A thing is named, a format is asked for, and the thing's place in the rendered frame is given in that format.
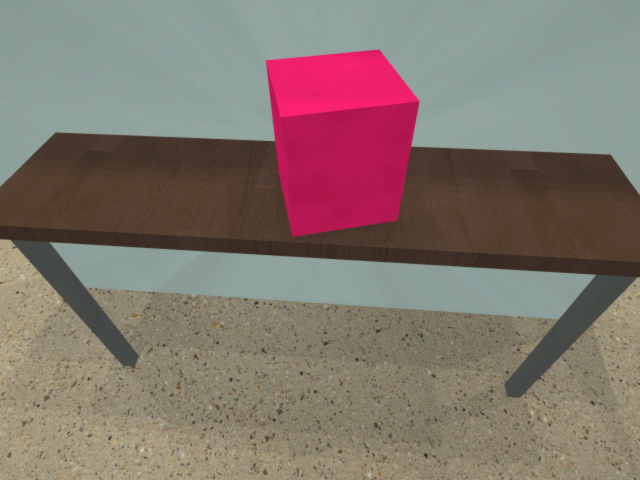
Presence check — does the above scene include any table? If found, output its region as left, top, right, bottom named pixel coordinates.
left=0, top=132, right=640, bottom=398

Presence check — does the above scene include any carton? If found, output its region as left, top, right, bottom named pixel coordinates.
left=266, top=50, right=420, bottom=237

